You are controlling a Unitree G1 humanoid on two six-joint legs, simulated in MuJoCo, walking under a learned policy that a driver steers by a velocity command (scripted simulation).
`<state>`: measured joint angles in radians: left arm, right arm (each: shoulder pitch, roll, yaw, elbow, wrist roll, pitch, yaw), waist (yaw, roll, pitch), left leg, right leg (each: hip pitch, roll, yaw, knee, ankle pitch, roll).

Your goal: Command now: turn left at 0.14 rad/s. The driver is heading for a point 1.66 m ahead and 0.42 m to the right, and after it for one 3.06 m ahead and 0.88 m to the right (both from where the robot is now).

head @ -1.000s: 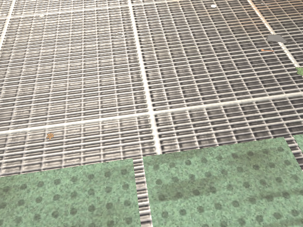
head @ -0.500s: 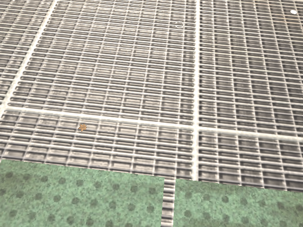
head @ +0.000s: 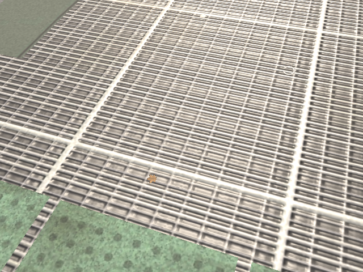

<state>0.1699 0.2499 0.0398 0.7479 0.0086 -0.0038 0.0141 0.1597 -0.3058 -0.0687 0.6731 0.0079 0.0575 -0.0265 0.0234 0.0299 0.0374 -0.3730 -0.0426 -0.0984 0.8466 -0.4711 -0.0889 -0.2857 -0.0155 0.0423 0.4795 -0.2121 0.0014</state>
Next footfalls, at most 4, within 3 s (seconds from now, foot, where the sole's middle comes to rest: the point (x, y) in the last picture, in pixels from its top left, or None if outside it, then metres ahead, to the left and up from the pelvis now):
0.08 left None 0.02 0.14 -0.78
1.02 left None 0.44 0.13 -0.78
1.56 right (236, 208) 0.72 -0.13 -0.78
2.04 left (208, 143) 1.05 -0.03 -0.78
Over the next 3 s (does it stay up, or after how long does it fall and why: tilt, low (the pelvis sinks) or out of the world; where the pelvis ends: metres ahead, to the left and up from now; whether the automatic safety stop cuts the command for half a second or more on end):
stays up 1.25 -0.35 0.00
